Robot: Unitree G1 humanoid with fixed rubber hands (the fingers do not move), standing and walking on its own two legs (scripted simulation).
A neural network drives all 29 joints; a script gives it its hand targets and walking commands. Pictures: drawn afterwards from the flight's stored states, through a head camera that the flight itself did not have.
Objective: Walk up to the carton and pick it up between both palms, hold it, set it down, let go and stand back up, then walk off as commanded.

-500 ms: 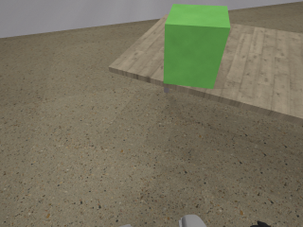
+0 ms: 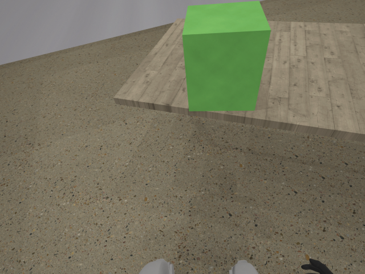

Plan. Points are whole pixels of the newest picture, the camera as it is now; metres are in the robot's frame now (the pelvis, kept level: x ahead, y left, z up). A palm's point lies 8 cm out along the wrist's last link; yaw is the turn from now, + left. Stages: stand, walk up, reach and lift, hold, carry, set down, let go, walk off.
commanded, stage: walk up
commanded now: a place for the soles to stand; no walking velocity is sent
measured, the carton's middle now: (221, 59) +0.72 -0.11 +0.11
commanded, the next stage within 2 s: none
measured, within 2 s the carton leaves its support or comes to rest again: neither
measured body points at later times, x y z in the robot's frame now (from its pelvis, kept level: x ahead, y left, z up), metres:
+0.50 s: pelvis +0.04 +0.02 +0.00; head +0.07 +0.01 +0.45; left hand +0.16 +0.32 -0.10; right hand +0.11 -0.31 -0.10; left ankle +0.07 +0.12 -0.66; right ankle +0.09 -0.14 -0.67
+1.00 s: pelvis +0.05 +0.01 +0.00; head +0.07 -0.01 +0.45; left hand +0.19 +0.31 -0.09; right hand +0.11 -0.31 -0.10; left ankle +0.08 +0.12 -0.67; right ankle +0.09 -0.15 -0.66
